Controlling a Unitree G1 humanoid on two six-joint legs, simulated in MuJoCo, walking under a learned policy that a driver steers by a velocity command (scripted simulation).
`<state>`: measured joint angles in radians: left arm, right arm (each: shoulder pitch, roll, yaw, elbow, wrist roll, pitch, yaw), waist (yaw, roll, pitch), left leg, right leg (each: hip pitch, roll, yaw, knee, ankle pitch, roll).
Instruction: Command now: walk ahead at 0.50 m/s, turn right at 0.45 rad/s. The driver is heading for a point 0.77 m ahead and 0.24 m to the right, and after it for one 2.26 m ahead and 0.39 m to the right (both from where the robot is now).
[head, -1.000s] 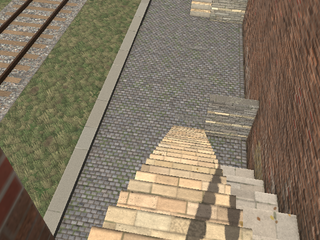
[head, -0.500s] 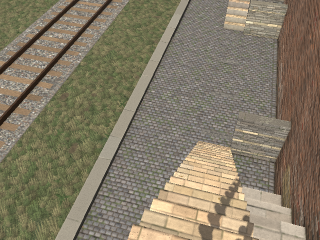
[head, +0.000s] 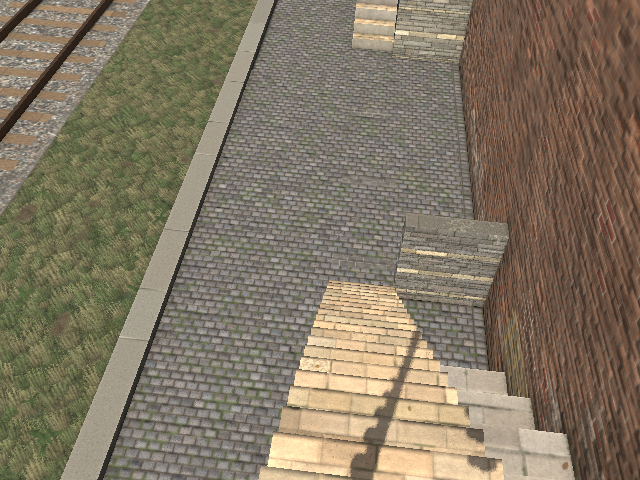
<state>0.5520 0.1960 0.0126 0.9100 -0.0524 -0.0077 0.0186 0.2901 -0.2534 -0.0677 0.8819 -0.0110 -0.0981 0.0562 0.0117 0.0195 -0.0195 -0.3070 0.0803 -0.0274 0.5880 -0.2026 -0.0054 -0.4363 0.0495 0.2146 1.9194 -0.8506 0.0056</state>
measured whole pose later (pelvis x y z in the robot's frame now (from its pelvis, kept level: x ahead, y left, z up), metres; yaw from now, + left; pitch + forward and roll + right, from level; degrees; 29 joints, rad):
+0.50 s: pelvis +0.20 -0.08 -0.17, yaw -17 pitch -2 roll +9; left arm 0.11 0.31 0.10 0.82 -0.08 0.07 -0.09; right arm 0.44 -0.20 -0.04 0.91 -0.03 -0.09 -0.05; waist -0.10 -0.11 -0.02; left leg -0.11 0.16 0.30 1.38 -0.93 -0.16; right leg -0.62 -0.11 0.20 0.71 0.54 -0.05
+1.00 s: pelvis +0.42 -0.21 -0.40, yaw -20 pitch +0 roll -1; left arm 0.26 0.15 -0.03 0.84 0.01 -0.02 0.06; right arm 0.34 -0.19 -0.02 0.71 0.02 -0.02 0.03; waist -0.02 0.02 -0.07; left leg -0.34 -0.05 -0.08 0.60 0.14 0.02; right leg -0.63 0.13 -0.01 1.71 -0.65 -0.11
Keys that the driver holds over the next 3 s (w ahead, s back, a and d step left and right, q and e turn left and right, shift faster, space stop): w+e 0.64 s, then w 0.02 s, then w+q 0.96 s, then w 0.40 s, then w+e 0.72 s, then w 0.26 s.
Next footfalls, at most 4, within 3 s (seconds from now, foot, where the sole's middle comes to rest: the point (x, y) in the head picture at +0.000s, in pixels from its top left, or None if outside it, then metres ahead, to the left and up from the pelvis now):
0.54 right None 0.34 -0.28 -0.99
0.98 left None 0.50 -0.13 -1.21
1.42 right None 0.68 -0.48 -1.42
2.00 left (344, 474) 0.94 -0.11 -1.64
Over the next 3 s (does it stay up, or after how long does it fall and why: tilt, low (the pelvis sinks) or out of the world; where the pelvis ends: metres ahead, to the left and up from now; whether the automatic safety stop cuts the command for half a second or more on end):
stays up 1.36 -0.27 -1.33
